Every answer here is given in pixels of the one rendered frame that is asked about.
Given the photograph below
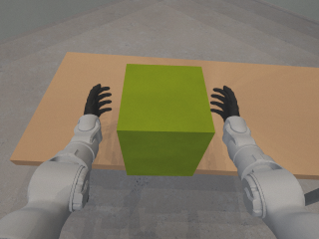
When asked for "table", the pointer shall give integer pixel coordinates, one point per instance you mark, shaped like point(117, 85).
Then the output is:
point(280, 105)

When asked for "left robot upper arm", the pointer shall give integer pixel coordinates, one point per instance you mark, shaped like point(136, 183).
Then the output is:
point(57, 190)

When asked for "carton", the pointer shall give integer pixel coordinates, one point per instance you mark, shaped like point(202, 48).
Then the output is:
point(165, 123)

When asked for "left robot hand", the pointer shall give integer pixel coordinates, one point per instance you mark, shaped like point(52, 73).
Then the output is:
point(93, 104)

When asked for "right robot upper arm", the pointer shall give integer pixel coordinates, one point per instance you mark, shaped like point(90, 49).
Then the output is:
point(275, 197)

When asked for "left robot forearm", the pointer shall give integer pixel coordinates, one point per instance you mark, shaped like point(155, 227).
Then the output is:
point(83, 147)

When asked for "right robot hand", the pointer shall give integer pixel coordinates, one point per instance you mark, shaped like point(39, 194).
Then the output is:
point(229, 106)

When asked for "right robot forearm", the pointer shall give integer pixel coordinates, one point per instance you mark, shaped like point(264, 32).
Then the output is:
point(242, 149)

